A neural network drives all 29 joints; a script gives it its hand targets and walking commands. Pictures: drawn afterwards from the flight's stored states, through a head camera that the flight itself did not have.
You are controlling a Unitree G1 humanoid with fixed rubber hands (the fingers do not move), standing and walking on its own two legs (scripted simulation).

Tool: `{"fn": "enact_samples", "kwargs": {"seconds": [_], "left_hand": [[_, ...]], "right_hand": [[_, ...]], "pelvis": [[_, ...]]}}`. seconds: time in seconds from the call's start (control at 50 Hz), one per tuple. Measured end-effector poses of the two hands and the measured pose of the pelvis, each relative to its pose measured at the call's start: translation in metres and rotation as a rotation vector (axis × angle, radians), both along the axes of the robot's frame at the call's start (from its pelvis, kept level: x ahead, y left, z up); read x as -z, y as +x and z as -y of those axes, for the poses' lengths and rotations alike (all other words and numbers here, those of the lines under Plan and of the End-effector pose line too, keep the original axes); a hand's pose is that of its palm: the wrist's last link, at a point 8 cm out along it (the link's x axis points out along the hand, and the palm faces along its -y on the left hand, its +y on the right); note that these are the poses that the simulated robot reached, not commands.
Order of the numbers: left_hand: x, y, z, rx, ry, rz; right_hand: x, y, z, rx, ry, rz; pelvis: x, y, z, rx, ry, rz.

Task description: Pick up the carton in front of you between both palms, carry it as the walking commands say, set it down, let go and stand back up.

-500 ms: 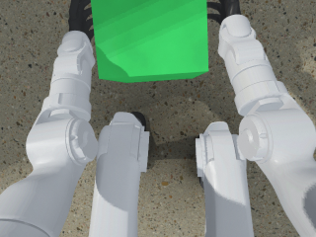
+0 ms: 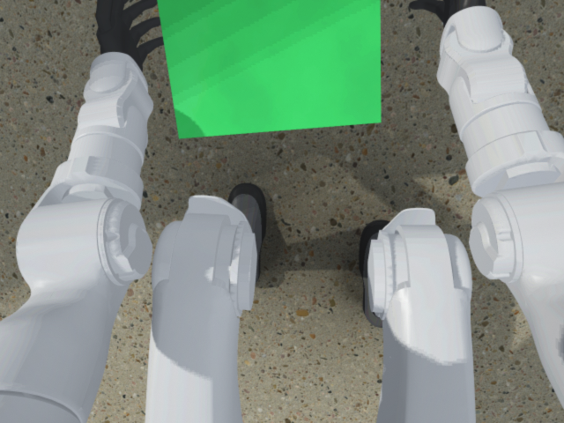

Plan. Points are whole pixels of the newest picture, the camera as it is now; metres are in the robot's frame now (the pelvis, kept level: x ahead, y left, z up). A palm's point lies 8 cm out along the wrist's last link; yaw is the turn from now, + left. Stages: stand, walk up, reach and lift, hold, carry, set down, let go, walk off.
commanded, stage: set down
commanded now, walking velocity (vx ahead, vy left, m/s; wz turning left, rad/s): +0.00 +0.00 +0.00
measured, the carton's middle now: (279, 48) +0.49 +0.08 -0.26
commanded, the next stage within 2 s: let go in 1.12 s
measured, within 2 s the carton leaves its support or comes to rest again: neither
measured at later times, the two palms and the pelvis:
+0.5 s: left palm (15, 4) +0.48 +0.27 -0.05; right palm out of the picture +0.55 -0.10 -0.05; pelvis +0.01 +0.01 +0.07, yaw +0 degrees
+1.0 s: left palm out of the picture +0.48 +0.28 +0.10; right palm out of the picture +0.55 -0.11 +0.10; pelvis +0.04 +0.01 +0.20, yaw +1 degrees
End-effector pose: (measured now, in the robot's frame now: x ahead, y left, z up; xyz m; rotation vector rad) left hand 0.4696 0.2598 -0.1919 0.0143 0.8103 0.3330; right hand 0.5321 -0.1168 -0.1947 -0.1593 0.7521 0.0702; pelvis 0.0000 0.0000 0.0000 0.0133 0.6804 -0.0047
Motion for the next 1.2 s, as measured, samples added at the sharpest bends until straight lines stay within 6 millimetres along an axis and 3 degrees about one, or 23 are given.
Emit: {"fn": "enact_samples", "kwargs": {"seconds": [0.14, 0.26, 0.46, 0.72, 1.04, 1.2], "left_hand": [[-0.008, 0.010, -0.012, -0.005, 0.003, 0.081], [-0.048, 0.020, -0.006, 0.009, -0.017, 0.169], [-0.128, 0.012, -0.009, 0.000, -0.018, 0.166], [-0.197, 0.012, -0.013, 0.015, 0.000, 0.184], [-0.300, 0.009, -0.019, 0.030, -0.011, 0.190], [-0.341, 0.005, -0.021, 0.051, -0.002, 0.173]], "right_hand": [[-0.010, 0.008, -0.001, 0.004, 0.027, 0.062], [-0.053, 0.015, -0.013, 0.008, 0.026, 0.132], [-0.135, 0.019, -0.014, 0.040, 0.016, 0.112], [-0.199, 0.017, -0.006, 0.036, 0.015, 0.139], [-0.303, 0.019, -0.004, 0.019, 0.014, 0.133], [-0.343, 0.014, -0.001, 0.018, 0.003, 0.121]], "pelvis": [[0.002, 0.000, -0.003, 0.002, -0.005, 0.002], [-0.008, 0.001, -0.004, -0.012, -0.012, 0.002], [-0.060, 0.009, -0.005, -0.027, -0.024, -0.078], [-0.117, 0.021, -0.007, -0.030, -0.030, -0.145], [-0.207, 0.041, -0.010, -0.041, -0.031, -0.132], [-0.247, 0.050, -0.015, -0.039, -0.031, -0.106]]}}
